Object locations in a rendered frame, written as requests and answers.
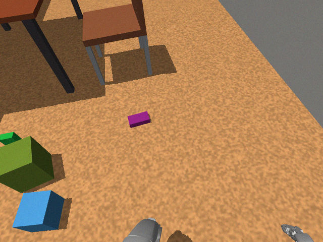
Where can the right robot hand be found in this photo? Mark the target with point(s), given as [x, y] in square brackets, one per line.
[296, 233]

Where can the chair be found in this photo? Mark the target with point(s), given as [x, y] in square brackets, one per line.
[114, 24]

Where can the table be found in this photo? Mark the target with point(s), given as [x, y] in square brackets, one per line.
[26, 11]

